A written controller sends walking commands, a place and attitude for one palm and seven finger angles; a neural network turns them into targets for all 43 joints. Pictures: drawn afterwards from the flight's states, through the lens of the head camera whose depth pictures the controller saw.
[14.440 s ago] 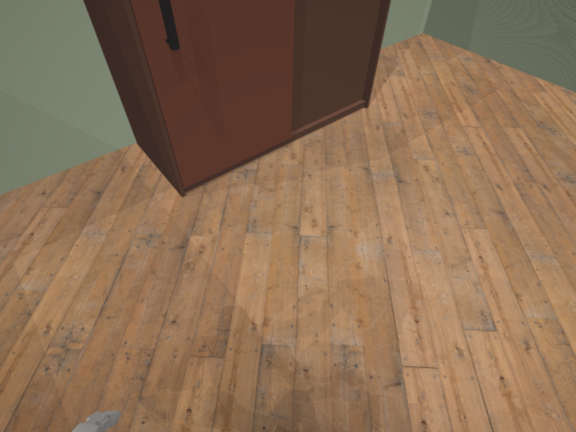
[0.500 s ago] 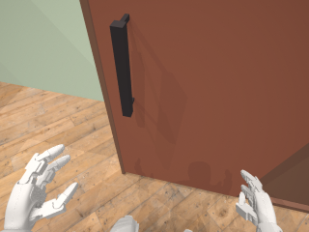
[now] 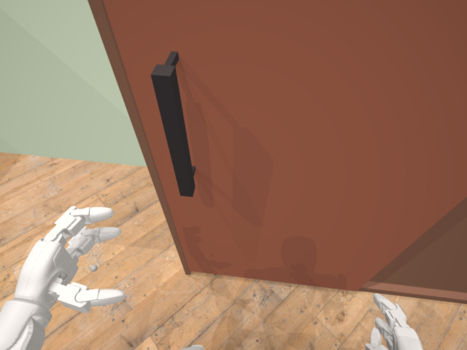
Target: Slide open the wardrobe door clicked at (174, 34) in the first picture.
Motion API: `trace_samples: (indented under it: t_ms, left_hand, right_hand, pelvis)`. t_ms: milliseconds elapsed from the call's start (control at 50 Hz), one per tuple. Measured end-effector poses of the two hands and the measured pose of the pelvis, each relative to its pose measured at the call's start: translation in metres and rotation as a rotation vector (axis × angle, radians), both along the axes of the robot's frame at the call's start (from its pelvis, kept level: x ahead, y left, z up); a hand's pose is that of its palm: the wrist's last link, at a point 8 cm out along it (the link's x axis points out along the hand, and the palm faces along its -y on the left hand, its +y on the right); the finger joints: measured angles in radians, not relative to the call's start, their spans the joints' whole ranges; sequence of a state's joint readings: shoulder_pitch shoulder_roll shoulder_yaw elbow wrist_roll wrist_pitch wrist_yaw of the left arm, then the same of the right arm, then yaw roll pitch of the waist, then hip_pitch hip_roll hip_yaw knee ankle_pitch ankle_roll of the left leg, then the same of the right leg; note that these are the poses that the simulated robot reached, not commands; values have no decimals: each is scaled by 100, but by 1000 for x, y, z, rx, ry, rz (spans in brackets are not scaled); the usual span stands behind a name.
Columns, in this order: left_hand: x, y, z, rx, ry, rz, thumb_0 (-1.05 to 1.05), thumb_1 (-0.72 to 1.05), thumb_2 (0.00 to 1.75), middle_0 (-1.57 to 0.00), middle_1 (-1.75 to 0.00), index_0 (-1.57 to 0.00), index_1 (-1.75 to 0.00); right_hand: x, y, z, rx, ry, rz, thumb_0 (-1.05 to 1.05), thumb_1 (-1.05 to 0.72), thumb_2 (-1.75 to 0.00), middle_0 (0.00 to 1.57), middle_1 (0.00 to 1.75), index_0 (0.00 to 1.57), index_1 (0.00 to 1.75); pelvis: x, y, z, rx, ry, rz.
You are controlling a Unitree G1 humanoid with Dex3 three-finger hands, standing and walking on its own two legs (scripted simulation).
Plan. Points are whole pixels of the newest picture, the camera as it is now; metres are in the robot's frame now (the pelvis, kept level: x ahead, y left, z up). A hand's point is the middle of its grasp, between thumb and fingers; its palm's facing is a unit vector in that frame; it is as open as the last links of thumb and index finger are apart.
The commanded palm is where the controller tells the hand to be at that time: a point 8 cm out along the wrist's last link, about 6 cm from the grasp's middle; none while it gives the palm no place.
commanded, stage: raise the hand with hooked fingers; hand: left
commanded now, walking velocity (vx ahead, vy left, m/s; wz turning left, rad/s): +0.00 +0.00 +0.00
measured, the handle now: (181, 135) +0.45 +0.13 +0.12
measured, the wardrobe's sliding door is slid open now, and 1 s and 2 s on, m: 0.00 0.00 0.00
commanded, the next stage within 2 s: move the hooked fingers beside the handle in 1.02 s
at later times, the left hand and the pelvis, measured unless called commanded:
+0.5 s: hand (23, 213) +0.26 +0.30 +0.15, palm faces +0.04 -1.00 -0.08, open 13.9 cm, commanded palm +0.23 +0.34 +0.15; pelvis +0.00 +0.01 +0.02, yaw +1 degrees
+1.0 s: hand (43, 213) +0.26 +0.28 +0.14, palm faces +0.01 -1.00 -0.08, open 14.0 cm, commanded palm +0.23 +0.32 +0.15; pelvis +0.00 +0.00 +0.02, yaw +1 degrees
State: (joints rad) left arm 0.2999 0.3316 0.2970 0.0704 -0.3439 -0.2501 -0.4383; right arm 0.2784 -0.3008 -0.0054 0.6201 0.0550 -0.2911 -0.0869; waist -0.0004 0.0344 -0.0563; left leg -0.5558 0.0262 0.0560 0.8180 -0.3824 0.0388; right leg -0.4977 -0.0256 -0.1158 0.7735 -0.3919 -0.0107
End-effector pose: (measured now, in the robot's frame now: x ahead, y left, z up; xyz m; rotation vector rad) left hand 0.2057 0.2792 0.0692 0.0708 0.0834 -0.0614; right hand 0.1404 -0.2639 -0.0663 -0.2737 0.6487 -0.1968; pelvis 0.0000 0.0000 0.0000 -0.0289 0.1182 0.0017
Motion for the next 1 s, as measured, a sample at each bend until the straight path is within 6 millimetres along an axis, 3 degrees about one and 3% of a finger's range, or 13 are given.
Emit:
trace_samples:
  t_ms: [140,220,320,400,480,580,780,1000]
  left_hand:
    - [14,25,41,8,-169,64,-1,-32,38,-29,-108,-29,-108]
    - [21,42,48,-4,-134,78,-1,-40,34,-30,-113,-30,-114]
    - [25,50,47,0,-41,48,-1,-46,32,-30,-117,-30,-117]
    - [26,56,63,11,-99,58,-1,-48,31,-30,-119,-30,-119]
    - [31,70,80,10,-155,90,-1,-49,31,-30,-119,-30,-119]
    - [39,80,83,10,-100,85,-1,-50,30,-30,-119,-30,-120]
    - [40,61,78,-7,-105,45,-1,-50,30,-30,-120,-30,-120]
    - [38,52,77,12,-76,66,-1,-50,30,-30,-120,-30,-120]
  right_hand:
    - [31,25,24,12,-114,60,2,-90,-90,20,30,20,30]
    - [42,42,29,42,-142,93,2,-90,-90,20,30,20,30]
    - [45,56,31,64,-145,117,2,-90,-90,20,30,20,30]
    - [39,62,28,63,-116,131,2,-90,-90,20,30,20,30]
    - [30,61,25,59,-77,127,2,-90,-90,20,30,20,30]
    - [19,52,21,52,-43,105,2,-90,-90,20,30,20,30]
    - [9,34,24,40,-50,65,2,-90,-90,20,30,20,30]
    - [17,27,23,49,-68,71,2,-90,-90,20,30,20,30]
  pelvis:
    - [2,6,6,-3,-39,6]
    - [2,10,10,-6,-57,11]
    - [0,15,13,-6,-71,11]
    - [-1,16,16,-6,-84,13]
    - [-2,15,18,-4,-91,17]
    - [-5,15,20,-3,-95,20]
    - [-4,11,21,4,-94,4]
    - [-4,1,21,8,-99,11]
